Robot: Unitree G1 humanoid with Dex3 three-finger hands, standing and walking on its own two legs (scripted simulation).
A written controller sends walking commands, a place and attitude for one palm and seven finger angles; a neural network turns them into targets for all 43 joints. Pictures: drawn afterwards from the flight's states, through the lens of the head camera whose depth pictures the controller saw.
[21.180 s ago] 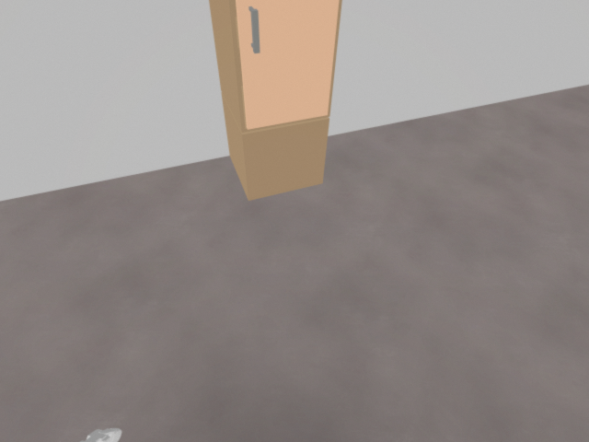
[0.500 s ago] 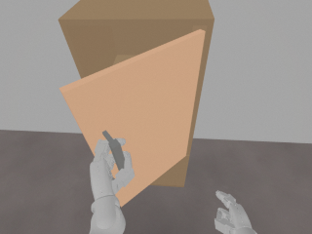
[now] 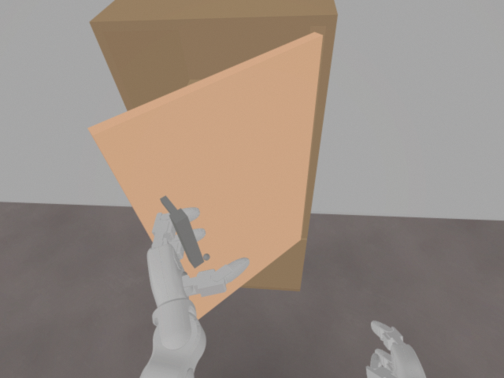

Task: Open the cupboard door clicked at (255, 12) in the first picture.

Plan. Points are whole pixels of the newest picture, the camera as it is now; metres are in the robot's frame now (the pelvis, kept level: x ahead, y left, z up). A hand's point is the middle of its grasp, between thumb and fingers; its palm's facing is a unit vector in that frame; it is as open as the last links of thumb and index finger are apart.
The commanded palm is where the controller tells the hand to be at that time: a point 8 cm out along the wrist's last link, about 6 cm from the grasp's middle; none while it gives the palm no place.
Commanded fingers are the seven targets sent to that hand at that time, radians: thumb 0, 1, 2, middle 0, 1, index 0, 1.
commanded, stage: open thumb and fingers to let go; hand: left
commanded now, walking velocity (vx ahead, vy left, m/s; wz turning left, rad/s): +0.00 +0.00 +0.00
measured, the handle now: (182, 232) +0.33 +0.13 +0.07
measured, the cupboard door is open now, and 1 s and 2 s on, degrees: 44 46 46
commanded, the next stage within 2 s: slide the hand sideways off the handle in 0.36 s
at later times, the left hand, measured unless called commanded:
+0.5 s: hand (196, 255) +0.28 +0.10 +0.08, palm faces +0.26 -0.97 -0.01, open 15.6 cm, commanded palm +0.24 +0.14 +0.07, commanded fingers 0.00 -0.50 0.30 -0.15 -0.30 -0.15 -0.30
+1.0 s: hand (183, 290) +0.23 +0.11 +0.08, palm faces -0.12 -0.99 -0.01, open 16.3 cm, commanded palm +0.20 +0.17 +0.07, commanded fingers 0.00 -0.50 0.30 -0.15 -0.30 -0.15 -0.30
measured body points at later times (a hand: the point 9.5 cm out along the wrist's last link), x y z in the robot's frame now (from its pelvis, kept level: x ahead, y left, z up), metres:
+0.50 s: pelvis -0.01 +0.05 +0.00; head +0.00 +0.03 +0.45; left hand +0.26 +0.15 +0.08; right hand +0.17 -0.17 -0.09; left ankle +0.01 +0.16 -0.71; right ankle +0.01 -0.05 -0.71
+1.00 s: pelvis -0.01 +0.06 -0.01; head +0.00 +0.05 +0.44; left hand +0.23 +0.16 +0.08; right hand +0.17 -0.15 -0.08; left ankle +0.01 +0.16 -0.71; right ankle +0.01 -0.05 -0.71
